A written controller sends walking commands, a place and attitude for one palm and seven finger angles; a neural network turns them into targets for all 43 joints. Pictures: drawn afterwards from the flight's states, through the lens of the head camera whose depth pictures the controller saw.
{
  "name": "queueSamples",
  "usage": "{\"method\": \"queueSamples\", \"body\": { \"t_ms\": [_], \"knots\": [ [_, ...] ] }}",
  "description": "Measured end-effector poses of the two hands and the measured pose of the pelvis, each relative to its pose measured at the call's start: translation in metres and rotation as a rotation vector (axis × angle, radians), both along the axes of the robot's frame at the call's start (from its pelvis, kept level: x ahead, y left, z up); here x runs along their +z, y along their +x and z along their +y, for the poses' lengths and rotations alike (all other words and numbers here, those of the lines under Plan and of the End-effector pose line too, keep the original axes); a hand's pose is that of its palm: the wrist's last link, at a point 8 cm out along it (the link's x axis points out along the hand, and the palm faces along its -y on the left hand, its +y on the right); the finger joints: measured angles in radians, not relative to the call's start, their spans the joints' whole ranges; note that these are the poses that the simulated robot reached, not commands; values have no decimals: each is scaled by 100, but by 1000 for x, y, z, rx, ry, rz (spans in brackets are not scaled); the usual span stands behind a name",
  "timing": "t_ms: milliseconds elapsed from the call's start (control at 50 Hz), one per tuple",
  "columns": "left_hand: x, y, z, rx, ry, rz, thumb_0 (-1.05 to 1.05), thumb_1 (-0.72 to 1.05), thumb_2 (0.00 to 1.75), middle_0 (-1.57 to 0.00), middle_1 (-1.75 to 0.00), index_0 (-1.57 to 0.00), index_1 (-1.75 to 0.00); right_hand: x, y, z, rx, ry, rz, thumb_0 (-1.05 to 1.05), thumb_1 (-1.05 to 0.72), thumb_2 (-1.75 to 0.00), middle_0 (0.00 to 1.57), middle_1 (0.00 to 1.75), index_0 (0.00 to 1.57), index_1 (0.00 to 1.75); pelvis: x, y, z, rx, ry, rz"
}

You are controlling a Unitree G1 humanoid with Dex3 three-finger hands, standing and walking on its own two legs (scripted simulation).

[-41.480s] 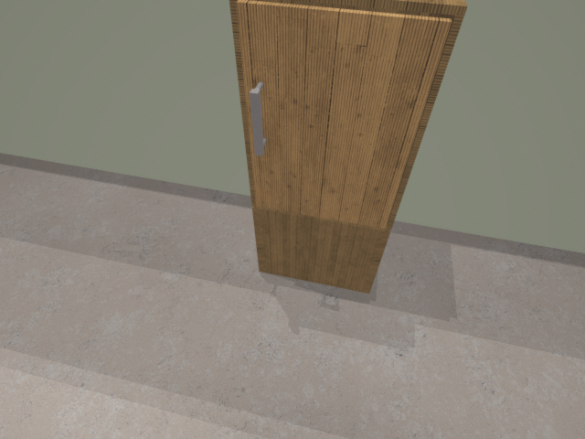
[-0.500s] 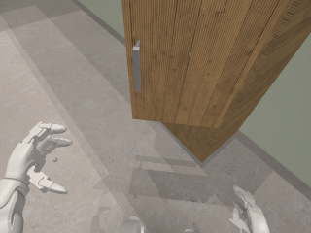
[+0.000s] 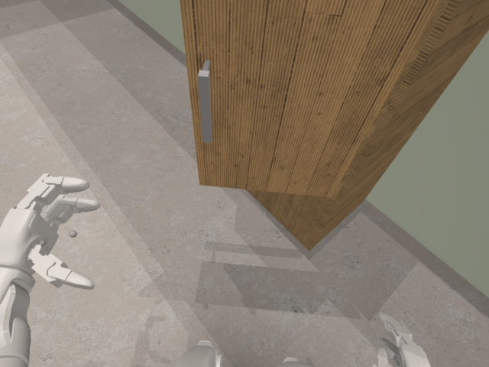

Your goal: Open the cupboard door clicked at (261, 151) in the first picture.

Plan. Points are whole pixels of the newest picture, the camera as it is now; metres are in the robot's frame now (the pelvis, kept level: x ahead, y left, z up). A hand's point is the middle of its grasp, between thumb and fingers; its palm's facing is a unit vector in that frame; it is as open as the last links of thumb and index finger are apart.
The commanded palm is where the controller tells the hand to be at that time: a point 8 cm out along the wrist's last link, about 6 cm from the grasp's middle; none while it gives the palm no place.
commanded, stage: raise the hand with hooked fingers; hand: left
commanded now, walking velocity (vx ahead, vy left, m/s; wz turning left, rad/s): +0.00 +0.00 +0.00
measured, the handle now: (207, 104) +0.61 +0.12 +0.05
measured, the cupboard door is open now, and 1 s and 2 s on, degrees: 45 45 45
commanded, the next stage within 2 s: move the hooked fingers beside the handle in 0.16 s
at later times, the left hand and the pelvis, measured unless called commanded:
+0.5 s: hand (99, 214) +0.32 +0.25 +0.06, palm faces -0.03 -1.00 -0.01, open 14.0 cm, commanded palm +0.31 +0.30 +0.06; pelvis +0.00 -0.02 -0.01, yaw +1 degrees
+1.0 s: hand (127, 172) +0.41 +0.23 +0.05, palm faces -0.04 -1.00 +0.00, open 14.0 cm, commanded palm +0.39 +0.28 +0.06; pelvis +0.01 -0.02 -0.01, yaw -1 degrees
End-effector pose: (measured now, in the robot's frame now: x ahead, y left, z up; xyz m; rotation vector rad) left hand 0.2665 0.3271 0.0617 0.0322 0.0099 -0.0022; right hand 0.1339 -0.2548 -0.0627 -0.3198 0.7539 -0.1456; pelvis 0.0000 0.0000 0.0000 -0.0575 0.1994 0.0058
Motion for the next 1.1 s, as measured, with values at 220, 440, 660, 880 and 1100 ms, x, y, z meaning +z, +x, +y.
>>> {"method": "queueSamples", "body": {
  "t_ms": [220, 440, 660, 880, 1100],
  "knots": [
    [3, -1, -8, -10, 0, 19, -1, -50, 30, -30, -120, -30, -120, -3, 13, -1, 7, 30, -30, 1, -90, -90, 20, 30, 20, 30, 0, 3, -9, 1, 3, 3],
    [-4, 20, -17, -7, -23, 24, -1, -50, 30, -30, -120, -30, -120, -12, 18, -8, 19, 20, -12, 1, -90, -90, 20, 30, 20, 30, -5, 2, -16, 10, 5, 16],
    [4, 72, -35, -38, -22, 3, -1, -50, 30, -30, -120, -30, -120, -20, -9, -21, -61, 20, 75, 1, -90, -90, 20, 30, 20, 30, -5, 6, -19, -12, 13, 37],
    [-5, 97, -34, -11, -27, 20, -1, -50, 30, -30, -120, -30, -120, -30, -38, -28, -112, 10, 200, 1, -90, -90, 20, 30, 20, 30, -7, 9, -17, -18, 12, 62],
    [-4, 146, -51, -52, -32, 3, -1, -50, 30, -30, -120, -30, -120, -38, -60, -26, -156, -3, 286, 1, -90, -90, 20, 30, 20, 30, -12, 7, -12, -21, 4, 96]
  ]
}}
